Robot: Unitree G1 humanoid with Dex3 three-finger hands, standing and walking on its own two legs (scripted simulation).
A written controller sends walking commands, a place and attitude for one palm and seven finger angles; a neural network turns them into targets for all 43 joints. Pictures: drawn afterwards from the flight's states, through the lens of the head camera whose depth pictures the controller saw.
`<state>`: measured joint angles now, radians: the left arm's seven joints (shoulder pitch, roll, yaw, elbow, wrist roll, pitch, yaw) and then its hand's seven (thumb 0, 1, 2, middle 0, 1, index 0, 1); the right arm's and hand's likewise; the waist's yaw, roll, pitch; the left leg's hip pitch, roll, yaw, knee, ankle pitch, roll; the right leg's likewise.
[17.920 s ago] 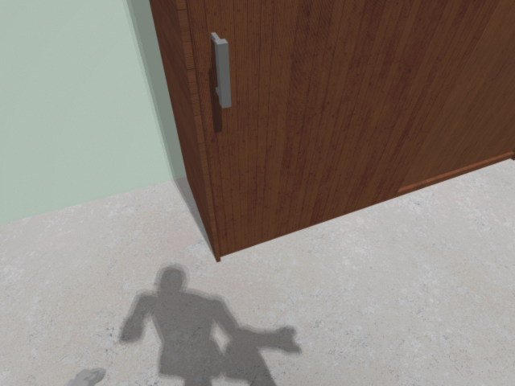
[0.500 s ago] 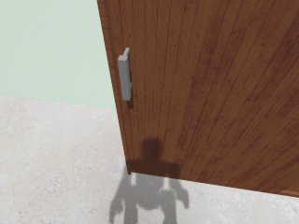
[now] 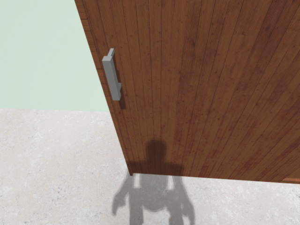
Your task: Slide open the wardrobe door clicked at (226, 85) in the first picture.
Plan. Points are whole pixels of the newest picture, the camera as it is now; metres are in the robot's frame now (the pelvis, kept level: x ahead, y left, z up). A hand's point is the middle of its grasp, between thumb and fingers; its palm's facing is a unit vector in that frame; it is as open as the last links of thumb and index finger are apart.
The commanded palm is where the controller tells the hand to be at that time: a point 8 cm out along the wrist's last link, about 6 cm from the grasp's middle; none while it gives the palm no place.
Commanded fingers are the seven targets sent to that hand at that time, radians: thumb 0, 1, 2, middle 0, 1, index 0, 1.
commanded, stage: look again from close up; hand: left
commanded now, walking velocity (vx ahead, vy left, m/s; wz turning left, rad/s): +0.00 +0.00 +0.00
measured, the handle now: (114, 75) +0.51 +0.13 +0.13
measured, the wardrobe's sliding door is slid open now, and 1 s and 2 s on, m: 0.00 0.00 0.00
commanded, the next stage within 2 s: raise the hand with hooked fingers in 0.96 s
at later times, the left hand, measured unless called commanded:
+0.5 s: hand out of the picture +0.02 +0.15 -0.17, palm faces +0.01 -0.98 -0.19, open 7.4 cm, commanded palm none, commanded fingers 0.00 0.90 0.90 -0.20 -0.30 -0.20 -0.30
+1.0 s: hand out of the picture +0.03 +0.16 -0.17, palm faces +0.02 -0.97 -0.23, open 7.4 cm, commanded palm none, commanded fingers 0.00 0.90 0.90 -0.20 -0.30 -0.20 -0.30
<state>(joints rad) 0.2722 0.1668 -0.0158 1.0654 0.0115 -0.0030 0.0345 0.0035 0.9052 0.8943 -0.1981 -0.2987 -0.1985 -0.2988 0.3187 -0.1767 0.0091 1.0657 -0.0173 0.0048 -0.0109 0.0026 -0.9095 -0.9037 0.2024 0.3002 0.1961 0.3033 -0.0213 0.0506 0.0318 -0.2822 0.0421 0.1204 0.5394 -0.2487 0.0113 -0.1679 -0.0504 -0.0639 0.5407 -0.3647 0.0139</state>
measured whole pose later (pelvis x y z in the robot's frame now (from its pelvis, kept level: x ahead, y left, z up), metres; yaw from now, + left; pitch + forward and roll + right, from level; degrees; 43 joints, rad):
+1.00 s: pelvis +0.02 -0.03 +0.01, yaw +0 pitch +0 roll +1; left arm 0.26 0.19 0.00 1.10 0.02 -0.01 0.03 0.00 0.90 0.89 -0.20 -0.30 -0.20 -0.30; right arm 0.21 -0.18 0.01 1.12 -0.01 -0.01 -0.03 0.00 -0.90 -0.90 0.20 0.30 0.20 0.30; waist 0.01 -0.01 0.03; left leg -0.21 0.07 0.11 0.45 -0.23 -0.03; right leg -0.09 -0.02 -0.08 0.45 -0.35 -0.02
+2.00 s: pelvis -0.05 +0.02 -0.03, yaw +3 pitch +3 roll -3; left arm 0.24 0.32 0.28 0.02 -0.33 -0.20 -0.38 0.00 0.00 0.51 -0.26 -0.88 -0.26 -0.88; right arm 0.31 -0.26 0.07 0.62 0.02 -0.31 -0.07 0.01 -0.90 -0.90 0.21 0.30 0.20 0.30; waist 0.01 0.04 -0.04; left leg -0.58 0.04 0.02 0.84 -0.31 0.04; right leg -0.41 -0.01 -0.06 0.79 -0.42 0.02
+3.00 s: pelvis -0.03 -0.01 +0.00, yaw +2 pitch -2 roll -1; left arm -0.07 0.45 0.46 0.26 -0.36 0.01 -0.57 -0.01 -0.50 0.30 -0.30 -1.20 -0.30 -1.20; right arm 0.25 -0.29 0.08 0.62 0.06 -0.25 -0.10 0.01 -0.90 -0.90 0.21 0.30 0.20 0.30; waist 0.04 0.05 -0.01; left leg -0.32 0.05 0.03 0.57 -0.21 -0.01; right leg -0.18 0.01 -0.05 0.55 -0.33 -0.01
